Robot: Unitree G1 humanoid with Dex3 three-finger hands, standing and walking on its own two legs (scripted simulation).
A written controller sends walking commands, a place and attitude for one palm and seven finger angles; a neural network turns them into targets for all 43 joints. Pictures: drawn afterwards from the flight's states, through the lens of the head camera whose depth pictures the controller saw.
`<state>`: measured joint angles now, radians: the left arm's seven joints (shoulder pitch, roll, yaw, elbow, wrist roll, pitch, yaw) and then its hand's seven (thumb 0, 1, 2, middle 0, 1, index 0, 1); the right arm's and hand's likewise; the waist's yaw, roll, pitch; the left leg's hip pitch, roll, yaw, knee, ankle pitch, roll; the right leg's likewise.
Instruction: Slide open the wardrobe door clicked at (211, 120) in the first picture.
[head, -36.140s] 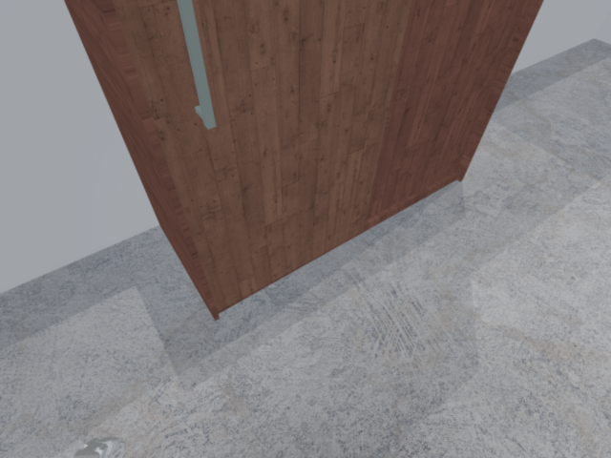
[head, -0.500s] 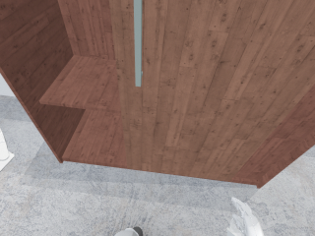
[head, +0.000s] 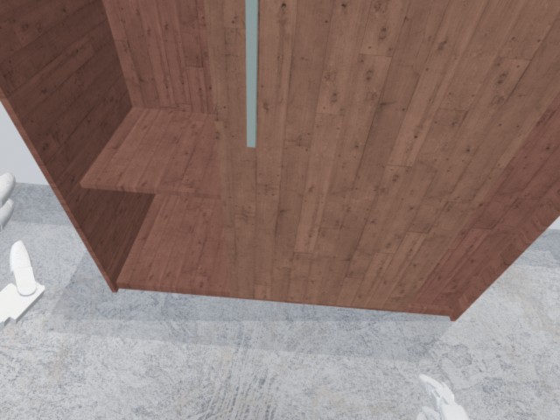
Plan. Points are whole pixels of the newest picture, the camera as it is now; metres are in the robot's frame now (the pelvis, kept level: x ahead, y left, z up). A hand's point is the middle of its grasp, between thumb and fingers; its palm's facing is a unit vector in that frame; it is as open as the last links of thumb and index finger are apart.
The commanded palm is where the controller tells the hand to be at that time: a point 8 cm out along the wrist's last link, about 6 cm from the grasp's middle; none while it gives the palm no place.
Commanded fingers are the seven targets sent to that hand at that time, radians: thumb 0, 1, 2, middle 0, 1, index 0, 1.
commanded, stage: stop stepping back and stand still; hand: left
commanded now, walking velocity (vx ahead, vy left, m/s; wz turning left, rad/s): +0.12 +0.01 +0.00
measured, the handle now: (253, 66) +0.65 +0.12 +0.20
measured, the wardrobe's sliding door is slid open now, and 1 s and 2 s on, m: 0.45 0.45 0.45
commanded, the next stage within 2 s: let the arm hang, fingers relaxed in 0.48 s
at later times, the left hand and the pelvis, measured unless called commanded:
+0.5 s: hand (64, 266) +0.23 +0.27 +0.15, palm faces +0.40 -0.80 -0.45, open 7.5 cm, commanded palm +0.17 +0.31 +0.18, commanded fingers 0.00 0.90 0.90 -0.20 -0.30 -0.20 -0.30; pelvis +0.03 +0.01 +0.00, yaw +0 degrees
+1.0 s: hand out of the picture -0.02 +0.18 -0.18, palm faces +0.03 -0.99 -0.16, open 7.2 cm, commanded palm none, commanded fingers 0.00 0.90 0.90 -0.20 -0.30 -0.20 -0.30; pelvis +0.00 +0.00 +0.00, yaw +2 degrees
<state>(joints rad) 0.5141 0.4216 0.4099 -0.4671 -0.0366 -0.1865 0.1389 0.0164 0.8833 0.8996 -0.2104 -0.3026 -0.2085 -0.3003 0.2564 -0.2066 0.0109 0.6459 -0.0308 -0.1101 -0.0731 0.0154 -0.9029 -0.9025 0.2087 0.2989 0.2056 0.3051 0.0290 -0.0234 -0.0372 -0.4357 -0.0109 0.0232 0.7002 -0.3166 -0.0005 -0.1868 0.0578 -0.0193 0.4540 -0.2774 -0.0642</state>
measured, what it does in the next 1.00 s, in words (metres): stands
